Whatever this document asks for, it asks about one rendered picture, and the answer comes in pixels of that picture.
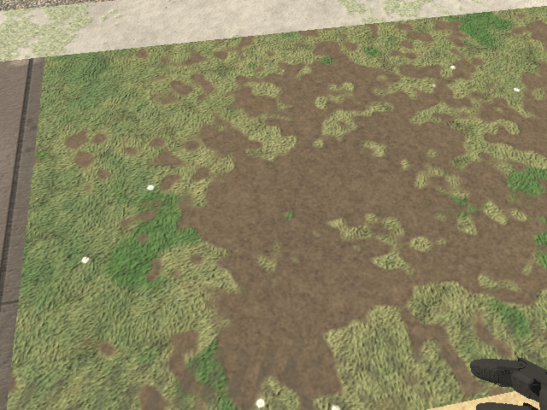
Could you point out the robot right hand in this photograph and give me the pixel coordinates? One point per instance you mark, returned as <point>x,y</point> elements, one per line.
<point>522,375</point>

